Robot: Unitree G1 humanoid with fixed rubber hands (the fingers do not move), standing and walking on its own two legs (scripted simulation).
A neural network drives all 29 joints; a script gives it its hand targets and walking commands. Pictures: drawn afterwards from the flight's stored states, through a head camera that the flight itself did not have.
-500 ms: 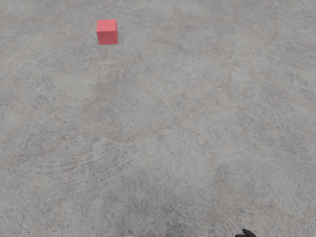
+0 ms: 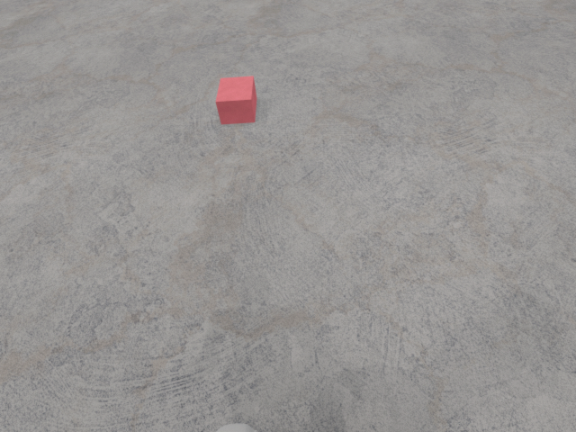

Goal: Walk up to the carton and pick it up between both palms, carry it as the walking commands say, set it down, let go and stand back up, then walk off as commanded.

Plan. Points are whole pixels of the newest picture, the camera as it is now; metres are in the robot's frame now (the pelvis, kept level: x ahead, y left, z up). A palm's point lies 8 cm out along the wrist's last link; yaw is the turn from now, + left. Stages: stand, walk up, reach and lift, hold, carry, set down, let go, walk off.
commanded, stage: walk up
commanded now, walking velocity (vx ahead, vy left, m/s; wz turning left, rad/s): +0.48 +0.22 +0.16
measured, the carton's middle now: (237, 100) +1.97 +0.29 -0.69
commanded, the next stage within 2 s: none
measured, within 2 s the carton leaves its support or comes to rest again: neither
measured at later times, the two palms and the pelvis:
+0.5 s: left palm (93, 361) +0.28 +0.36 -0.14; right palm (384, 318) +0.31 -0.15 -0.11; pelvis +0.24 +0.10 +0.01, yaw +2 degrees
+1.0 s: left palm (144, 229) +0.54 +0.31 -0.11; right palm (379, 240) +0.50 -0.19 -0.15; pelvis +0.50 +0.05 +0.00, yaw +3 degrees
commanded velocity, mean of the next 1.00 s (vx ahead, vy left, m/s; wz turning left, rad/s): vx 0.50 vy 0.07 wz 0.06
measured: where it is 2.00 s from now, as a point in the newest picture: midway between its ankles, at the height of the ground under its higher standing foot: (262, 244)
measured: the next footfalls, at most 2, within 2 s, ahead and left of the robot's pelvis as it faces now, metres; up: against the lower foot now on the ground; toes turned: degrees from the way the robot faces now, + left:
left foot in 0.32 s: +0.30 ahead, +0.20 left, +0.00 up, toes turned +9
right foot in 0.84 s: +0.58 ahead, -0.05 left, +0.00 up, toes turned -7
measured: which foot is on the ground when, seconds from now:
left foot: up 0.00-0.30, down 0.32-0.84, up 0.86-1.00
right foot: down 0.00-0.32, up 0.34-0.82, down 0.84-1.00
